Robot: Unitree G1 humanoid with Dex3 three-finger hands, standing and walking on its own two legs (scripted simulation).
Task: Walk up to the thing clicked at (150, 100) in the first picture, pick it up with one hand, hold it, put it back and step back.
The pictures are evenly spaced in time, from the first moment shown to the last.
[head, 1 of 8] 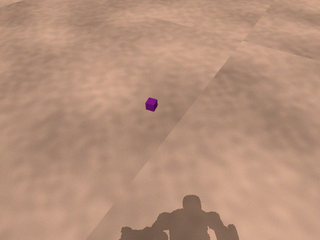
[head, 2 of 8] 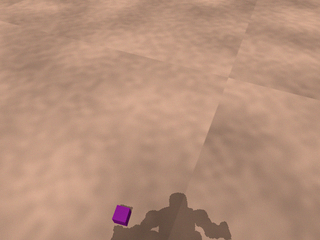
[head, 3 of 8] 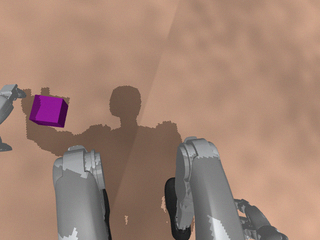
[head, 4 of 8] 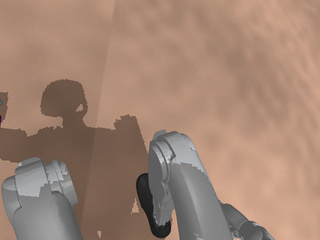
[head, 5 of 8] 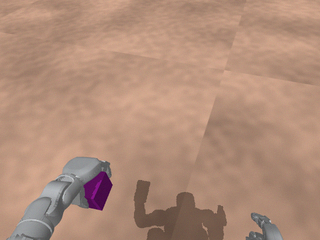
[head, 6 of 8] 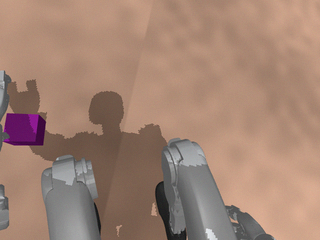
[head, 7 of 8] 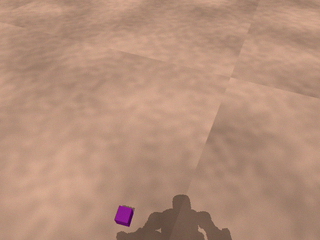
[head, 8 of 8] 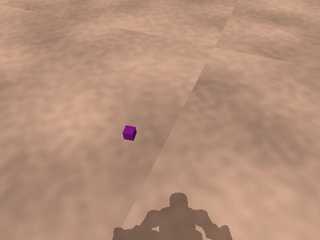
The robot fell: no
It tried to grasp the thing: yes
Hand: left
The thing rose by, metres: 0.66
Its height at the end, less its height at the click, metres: +0.00
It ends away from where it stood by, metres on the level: 0.02
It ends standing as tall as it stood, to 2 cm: yes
